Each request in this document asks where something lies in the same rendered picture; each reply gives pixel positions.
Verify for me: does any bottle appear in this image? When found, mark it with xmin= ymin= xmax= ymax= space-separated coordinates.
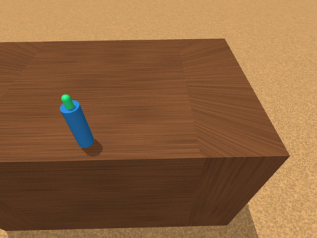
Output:
xmin=60 ymin=94 xmax=94 ymax=148

